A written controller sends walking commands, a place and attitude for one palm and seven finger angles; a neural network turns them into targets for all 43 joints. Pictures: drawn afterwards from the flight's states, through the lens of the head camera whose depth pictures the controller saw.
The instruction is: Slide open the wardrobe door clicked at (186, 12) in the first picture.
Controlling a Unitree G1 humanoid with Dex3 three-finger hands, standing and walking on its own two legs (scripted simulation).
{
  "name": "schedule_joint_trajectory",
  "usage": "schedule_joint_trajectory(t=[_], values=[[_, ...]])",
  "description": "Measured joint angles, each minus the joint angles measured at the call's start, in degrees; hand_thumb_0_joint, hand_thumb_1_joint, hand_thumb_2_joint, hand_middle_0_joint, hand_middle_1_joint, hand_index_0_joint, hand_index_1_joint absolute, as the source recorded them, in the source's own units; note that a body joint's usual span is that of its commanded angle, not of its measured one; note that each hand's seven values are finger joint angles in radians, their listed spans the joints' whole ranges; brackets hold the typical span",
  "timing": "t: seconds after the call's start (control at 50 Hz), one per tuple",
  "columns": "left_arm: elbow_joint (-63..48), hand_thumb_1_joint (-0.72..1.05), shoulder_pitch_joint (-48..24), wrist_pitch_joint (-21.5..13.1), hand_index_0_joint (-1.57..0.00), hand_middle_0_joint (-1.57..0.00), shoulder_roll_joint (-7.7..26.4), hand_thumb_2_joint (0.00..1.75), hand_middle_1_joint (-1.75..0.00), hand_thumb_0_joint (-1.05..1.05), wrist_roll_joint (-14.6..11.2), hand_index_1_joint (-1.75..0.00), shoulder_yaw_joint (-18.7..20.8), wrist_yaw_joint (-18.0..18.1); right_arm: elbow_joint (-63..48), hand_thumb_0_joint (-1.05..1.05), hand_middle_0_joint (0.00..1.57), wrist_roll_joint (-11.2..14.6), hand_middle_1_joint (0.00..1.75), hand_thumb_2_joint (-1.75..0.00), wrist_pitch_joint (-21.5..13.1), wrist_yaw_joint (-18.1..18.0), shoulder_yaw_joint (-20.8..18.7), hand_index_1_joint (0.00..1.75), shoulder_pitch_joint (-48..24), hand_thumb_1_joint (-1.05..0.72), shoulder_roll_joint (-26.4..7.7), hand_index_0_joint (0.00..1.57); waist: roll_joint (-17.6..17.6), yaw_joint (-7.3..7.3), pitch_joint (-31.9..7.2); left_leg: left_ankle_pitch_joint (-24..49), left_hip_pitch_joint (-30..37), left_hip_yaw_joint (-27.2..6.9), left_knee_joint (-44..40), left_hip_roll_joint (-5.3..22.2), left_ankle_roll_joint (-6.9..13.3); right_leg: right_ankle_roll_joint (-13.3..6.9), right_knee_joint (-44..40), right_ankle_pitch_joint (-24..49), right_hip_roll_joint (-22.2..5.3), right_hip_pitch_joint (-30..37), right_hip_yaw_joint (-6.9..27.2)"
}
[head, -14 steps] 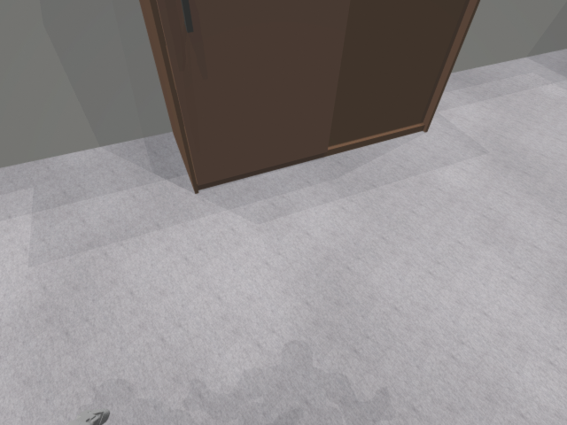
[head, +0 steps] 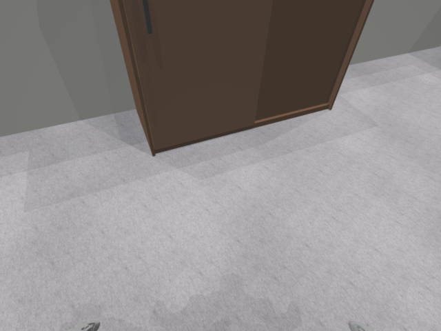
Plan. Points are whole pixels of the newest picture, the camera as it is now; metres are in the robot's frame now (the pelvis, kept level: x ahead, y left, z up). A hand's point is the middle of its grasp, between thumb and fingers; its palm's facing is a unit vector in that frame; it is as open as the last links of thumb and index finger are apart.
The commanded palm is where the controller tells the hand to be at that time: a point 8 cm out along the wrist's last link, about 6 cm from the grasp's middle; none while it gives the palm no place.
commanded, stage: stand and wait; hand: left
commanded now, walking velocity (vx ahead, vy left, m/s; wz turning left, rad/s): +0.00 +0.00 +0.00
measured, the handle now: (144, 1) +1.28 +0.41 +0.13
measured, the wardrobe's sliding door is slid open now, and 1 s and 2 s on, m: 0.00 0.00 0.00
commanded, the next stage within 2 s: look at it before walking up in 0.56 s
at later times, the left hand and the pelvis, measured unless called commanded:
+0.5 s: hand out of the picture +0.06 +0.24 -0.15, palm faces -0.04 -0.94 -0.34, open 7.4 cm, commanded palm none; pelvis -0.01 -0.01 +0.00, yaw +0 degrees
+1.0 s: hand out of the picture +0.06 +0.23 -0.15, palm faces -0.05 -0.94 -0.33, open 7.4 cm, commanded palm none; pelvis -0.02 -0.01 +0.01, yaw -1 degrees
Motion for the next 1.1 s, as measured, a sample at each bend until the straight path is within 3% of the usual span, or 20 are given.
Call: schedule_joint_trajectory(t=[0.4,1.1], values=[[4.5,0.90,1.8,0.0,-0.20,-0.21,0.9,0.89,-0.30,0.01,-0.2,-0.29,0.4,0.0,5.8,0.01,0.20,0.3,0.30,-0.90,0.4,-0.1,-0.3,0.30,3.6,-0.91,-1.3,0.20,0.3,-0.47,1.7,2.5,0.5,0.0,-2.8,1.0,-0.9,-0.8,-2.7,2.6,1.0,0.3,-0.1],[4.8,0.90,0.7,-0.5,-0.20,-0.21,0.7,0.89,-0.30,0.00,-0.1,-0.29,0.3,-0.2,6.3,0.00,0.20,0.4,0.30,-0.90,0.0,0.1,-0.2,0.30,2.3,-0.91,-1.1,0.20,0.3,-0.45,1.3,3.6,1.0,0.2,-4.6,1.6,-1.3,-1.2,-4.6,3.9,1.6,0.8,0.2]])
